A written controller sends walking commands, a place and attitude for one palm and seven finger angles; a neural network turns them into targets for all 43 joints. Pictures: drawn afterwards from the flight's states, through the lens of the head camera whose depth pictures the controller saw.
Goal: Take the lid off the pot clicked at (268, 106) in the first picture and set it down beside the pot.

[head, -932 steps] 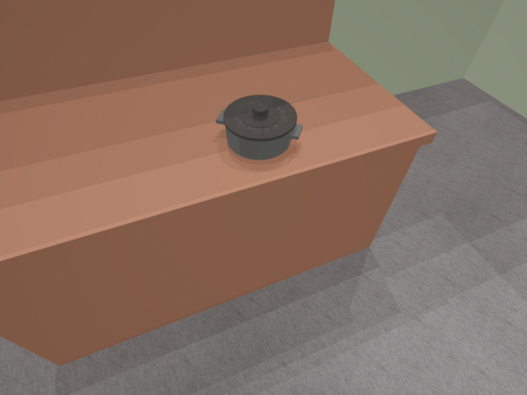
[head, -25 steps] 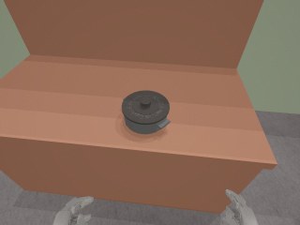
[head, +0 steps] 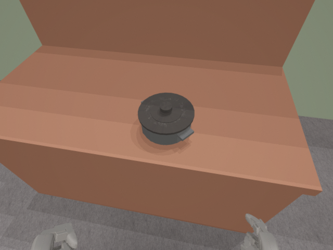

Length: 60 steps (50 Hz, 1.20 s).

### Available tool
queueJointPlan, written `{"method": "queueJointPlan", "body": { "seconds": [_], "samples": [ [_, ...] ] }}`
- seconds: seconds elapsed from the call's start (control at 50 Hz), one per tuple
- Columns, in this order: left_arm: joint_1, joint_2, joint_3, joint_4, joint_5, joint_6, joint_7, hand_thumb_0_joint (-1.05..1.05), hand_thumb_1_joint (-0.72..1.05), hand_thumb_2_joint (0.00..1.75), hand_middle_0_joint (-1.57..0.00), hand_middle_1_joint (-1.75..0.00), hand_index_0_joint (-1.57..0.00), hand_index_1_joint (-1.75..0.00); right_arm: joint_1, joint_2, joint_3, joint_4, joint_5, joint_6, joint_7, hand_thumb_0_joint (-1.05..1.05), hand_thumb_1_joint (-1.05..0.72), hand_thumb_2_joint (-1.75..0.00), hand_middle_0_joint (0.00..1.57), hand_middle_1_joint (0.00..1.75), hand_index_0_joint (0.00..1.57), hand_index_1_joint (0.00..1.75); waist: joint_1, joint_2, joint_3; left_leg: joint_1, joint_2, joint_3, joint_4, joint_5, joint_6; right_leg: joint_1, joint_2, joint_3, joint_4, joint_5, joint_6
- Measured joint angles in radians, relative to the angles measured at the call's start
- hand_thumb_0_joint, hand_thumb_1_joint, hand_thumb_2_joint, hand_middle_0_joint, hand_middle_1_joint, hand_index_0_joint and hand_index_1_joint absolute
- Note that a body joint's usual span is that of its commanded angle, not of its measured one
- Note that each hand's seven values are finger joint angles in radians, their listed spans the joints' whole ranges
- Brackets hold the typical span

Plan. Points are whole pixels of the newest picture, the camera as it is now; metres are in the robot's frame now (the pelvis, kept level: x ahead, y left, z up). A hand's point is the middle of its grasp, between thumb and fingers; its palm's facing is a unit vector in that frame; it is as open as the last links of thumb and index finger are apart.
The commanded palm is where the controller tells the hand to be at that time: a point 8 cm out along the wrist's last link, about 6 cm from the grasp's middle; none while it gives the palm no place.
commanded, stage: raise the hand higher, near the body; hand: left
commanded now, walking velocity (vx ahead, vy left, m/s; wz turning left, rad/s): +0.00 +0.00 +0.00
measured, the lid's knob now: (166, 107) +0.54 +0.06 +0.00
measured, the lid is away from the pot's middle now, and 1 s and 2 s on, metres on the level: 0.00 0.00 0.00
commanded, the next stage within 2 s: reach forward and open the fingers in 0.70 s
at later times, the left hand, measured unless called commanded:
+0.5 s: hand (59, 220) +0.16 +0.24 +0.04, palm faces +0.27 -0.87 -0.40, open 3.1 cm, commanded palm +0.12 +0.27 +0.08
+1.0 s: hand (41, 203) +0.18 +0.27 +0.08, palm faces -0.05 -0.21 -0.98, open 2.9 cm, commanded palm +0.16 +0.27 +0.13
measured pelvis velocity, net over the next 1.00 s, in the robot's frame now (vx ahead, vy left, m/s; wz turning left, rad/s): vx -0.01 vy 0.01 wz -0.04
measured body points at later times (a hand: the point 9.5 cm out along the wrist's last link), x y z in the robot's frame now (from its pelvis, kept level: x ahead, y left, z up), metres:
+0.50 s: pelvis +0.02 +0.00 +0.01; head +0.02 -0.01 +0.46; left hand +0.14 +0.28 +0.07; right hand +0.23 -0.21 -0.07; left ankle +0.00 +0.11 -0.73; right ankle -0.03 -0.10 -0.73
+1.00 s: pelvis -0.01 +0.01 +0.00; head +0.01 -0.02 +0.45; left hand +0.18 +0.27 +0.14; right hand +0.19 -0.21 -0.09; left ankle +0.00 +0.11 -0.73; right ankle -0.03 -0.10 -0.73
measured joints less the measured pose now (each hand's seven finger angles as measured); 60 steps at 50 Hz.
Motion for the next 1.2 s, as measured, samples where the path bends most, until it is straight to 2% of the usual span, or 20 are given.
{"method": "queueJointPlan", "body": {
  "seconds": [0.14,0.3,0.54,0.82,0.88,0.92,0.96,1.0,1.02,1.06,1.14,1.2],
  "samples": [
    [0.063,0.009,0.015,-0.112,0.001,-0.013,-0.001,0.01,0.91,0.89,-1.28,-1.49,-1.28,-1.49,0.001,-0.009,-0.028,0.024,0.004,-0.010,-0.007,0.02,-0.90,-0.90,0.20,0.29,0.21,0.30,-0.009,0.006,-0.005,0.031,0.001,0.012,-0.025,-0.004,0.000,0.023,0.002,0.012,-0.019,-0.003,0.001],
    [0.086,0.025,0.028,-0.213,-0.002,-0.030,-0.005,0.01,0.90,0.89,-1.29,-1.50,-1.29,-1.50,-0.038,-0.020,-0.043,0.001,0.004,-0.022,-0.015,0.02,-0.91,-0.90,0.20,0.29,0.20,0.30,0.006,0.007,-0.003,0.065,0.002,0.012,-0.050,-0.002,0.000,0.062,0.004,0.012,-0.054,0.005,0.003],
    [0.086,0.042,0.054,-0.358,-0.005,-0.043,-0.013,0.01,0.90,0.89,-1.29,-1.50,-1.29,-1.50,-0.069,-0.001,-0.019,-0.037,-0.006,-0.013,0.002,0.02,-0.91,-0.90,0.20,0.29,0.21,0.30,0.029,0.012,-0.006,0.113,-0.006,0.009,-0.089,0.011,0.005,0.116,-0.001,0.009,-0.102,0.022,0.010],
    [0.033,0.074,0.099,-0.476,-0.017,-0.069,-0.009,0.01,0.90,0.89,-1.29,-1.50,-1.30,-1.50,-0.033,0.001,0.003,-0.029,-0.009,0.005,0.012,0.02,-0.90,-0.90,0.20,0.29,0.21,0.30,0.029,0.022,0.015,0.134,-0.007,0.012,-0.103,0.027,0.010,0.140,-0.002,0.012,-0.125,0.044,0.014],
    [0.010,0.144,0.069,-0.522,0.288,-0.012,0.020,0.01,0.89,0.89,-1.29,-1.50,-1.29,-1.50,-0.027,-0.022,0.009,-0.051,-0.016,0.055,0.029,0.02,-0.90,-0.90,0.20,0.29,0.21,0.30,0.038,0.024,-0.010,0.082,-0.006,0.019,-0.075,0.023,0.012,0.081,-0.003,0.018,-0.086,0.037,0.013],
    [0.000,0.197,0.044,-0.534,0.473,0.026,0.023,0.01,0.88,0.89,-1.27,-1.49,-1.28,-1.49,-0.046,-0.037,0.007,-0.061,-0.015,0.105,0.048,0.02,-0.90,-0.90,0.20,0.29,0.21,0.30,0.042,0.032,-0.017,0.047,-0.002,0.029,-0.056,0.020,0.012,0.039,-0.001,0.028,-0.061,0.034,0.010],
    [-0.009,0.254,0.022,-0.521,0.621,0.054,0.008,0.01,0.85,0.89,-1.26,-1.46,-1.26,-1.46,-0.069,-0.050,0.004,-0.066,-0.013,0.154,0.062,0.02,-0.90,-0.90,0.20,0.29,0.21,0.30,0.042,0.041,-0.021,0.021,0.002,0.038,-0.043,0.020,0.012,0.006,0.001,0.037,-0.043,0.035,0.010],
    [-0.023,0.306,0.001,-0.503,0.721,0.078,-0.022,0.01,0.81,0.90,-1.24,-1.42,-1.24,-1.42,-0.088,-0.065,0.000,-0.071,-0.005,0.190,0.070,0.02,-0.90,-0.90,0.20,0.29,0.21,0.30,0.040,0.056,-0.020,0.006,0.004,0.040,-0.035,0.022,0.013,-0.009,0.004,0.040,-0.037,0.039,0.010],
    [-0.032,0.327,-0.009,-0.492,0.753,0.083,-0.040,0.01,0.79,0.91,-1.23,-1.40,-1.23,-1.40,-0.094,-0.072,-0.002,-0.072,-0.002,0.201,0.072,0.02,-0.90,-0.90,0.20,0.29,0.21,0.30,0.038,0.064,-0.022,0.001,0.004,0.039,-0.034,0.024,0.014,-0.012,0.003,0.038,-0.037,0.041,0.011],
    [-0.055,0.355,-0.023,-0.464,0.787,0.079,-0.082,0.00,0.74,0.92,-1.21,-1.34,-1.22,-1.34,-0.102,-0.082,-0.009,-0.072,0.006,0.212,0.071,0.02,-0.91,-0.90,0.20,0.29,0.21,0.30,0.031,0.079,-0.026,-0.002,0.001,0.033,-0.038,0.030,0.016,-0.011,0.001,0.033,-0.042,0.045,0.013],
    [-0.119,0.379,-0.044,-0.401,0.787,0.048,-0.191,0.00,0.63,0.97,-1.18,-1.20,-1.18,-1.20,-0.107,-0.092,-0.018,-0.074,0.017,0.218,0.062,0.02,-0.91,-0.90,0.20,0.29,0.20,0.30,0.021,0.099,-0.026,0.003,-0.006,0.019,-0.055,0.046,0.019,0.000,-0.005,0.018,-0.061,0.057,0.016],
    [-0.174,0.399,-0.049,-0.369,0.786,0.000,-0.258,0.00,0.55,1.01,-1.15,-1.10,-1.15,-1.09,-0.103,-0.094,-0.017,-0.077,0.016,0.216,0.051,0.02,-0.91,-0.90,0.20,0.29,0.20,0.30,0.019,0.101,-0.019,0.009,-0.009,0.010,-0.070,0.060,0.020,0.010,-0.006,0.009,-0.078,0.068,0.016]
  ]
}}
